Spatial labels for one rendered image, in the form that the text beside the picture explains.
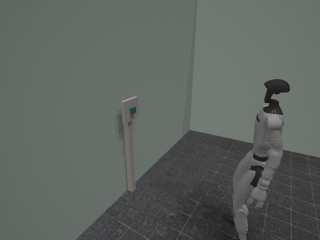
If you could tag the left robot shin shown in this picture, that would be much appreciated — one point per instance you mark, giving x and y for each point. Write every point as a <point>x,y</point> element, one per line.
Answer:
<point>241,223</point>

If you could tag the panel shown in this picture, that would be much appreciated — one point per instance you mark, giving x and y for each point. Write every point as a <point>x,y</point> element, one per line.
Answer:
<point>128,139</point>

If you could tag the left robot hand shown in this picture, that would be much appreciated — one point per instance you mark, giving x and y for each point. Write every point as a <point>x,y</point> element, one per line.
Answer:
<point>258,194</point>

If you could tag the button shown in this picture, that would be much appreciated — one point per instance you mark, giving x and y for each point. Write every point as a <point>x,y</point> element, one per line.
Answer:
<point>132,110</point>

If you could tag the left robot forearm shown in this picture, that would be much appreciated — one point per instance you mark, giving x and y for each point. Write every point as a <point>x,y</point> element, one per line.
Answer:
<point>267,174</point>

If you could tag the robot right foot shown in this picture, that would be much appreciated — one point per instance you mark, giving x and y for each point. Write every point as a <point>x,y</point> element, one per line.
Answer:
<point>229,218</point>

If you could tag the left robot upper arm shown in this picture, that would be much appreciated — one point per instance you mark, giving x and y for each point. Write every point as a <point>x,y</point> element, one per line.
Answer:
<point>274,126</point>

